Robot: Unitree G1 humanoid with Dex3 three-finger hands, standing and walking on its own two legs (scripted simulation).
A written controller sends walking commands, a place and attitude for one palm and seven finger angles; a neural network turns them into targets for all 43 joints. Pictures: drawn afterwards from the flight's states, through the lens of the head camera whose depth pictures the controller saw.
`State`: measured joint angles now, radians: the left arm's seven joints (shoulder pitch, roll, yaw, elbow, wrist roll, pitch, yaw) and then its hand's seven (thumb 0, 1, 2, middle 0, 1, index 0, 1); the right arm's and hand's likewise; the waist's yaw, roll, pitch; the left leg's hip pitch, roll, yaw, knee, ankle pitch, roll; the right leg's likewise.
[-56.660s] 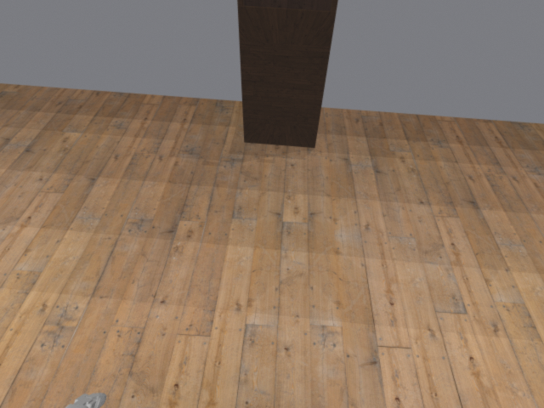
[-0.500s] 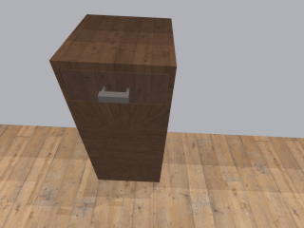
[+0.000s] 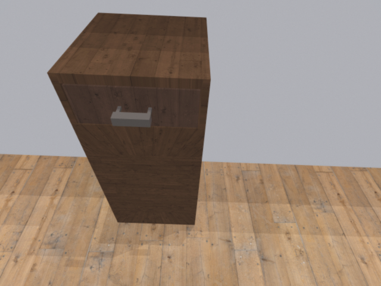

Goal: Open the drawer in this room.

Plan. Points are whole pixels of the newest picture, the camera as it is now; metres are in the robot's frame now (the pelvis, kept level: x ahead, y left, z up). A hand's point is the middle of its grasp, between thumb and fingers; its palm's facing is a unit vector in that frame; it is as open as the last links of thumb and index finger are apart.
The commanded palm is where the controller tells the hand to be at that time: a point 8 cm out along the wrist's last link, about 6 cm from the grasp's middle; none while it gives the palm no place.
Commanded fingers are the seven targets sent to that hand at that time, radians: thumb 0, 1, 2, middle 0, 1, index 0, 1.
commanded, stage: look again from close up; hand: left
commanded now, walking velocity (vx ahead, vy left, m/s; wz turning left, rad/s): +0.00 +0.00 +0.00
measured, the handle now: (133, 114) +0.54 +0.20 +0.04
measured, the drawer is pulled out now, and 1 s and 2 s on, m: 0.00 0.00 0.00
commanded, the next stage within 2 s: raise the hand with hooked fingers in 0.38 s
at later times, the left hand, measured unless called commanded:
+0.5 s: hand out of the picture -0.01 +0.15 -0.18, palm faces +0.03 -0.99 -0.15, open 7.4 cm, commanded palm +0.11 +0.20 -0.07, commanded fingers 0.00 0.85 0.88 -0.20 -0.33 -0.20 -0.33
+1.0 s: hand (103, 264) +0.18 +0.19 -0.05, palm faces -0.01 -0.11 -0.99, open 9.1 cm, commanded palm +0.18 +0.20 +0.03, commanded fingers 0.00 0.27 0.63 -0.25 -0.70 -0.25 -0.70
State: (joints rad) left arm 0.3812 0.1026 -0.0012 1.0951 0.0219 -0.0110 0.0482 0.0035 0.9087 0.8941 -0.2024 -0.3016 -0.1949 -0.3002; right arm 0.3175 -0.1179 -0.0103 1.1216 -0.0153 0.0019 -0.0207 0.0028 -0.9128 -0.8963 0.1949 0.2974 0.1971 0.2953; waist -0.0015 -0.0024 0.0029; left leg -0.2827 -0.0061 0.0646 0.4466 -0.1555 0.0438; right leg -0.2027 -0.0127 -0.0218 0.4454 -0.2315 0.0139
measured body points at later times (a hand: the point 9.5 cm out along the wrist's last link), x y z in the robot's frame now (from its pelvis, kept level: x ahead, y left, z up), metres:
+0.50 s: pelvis +0.01 +0.00 +0.00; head +0.02 +0.01 +0.45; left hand -0.01 +0.20 -0.17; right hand +0.01 -0.22 -0.16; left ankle +0.06 +0.09 -0.74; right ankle +0.00 -0.13 -0.74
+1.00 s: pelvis +0.02 -0.04 -0.04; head +0.03 -0.06 +0.41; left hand +0.17 +0.20 +0.01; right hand +0.29 -0.24 -0.09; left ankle +0.05 +0.09 -0.74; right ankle +0.01 -0.13 -0.74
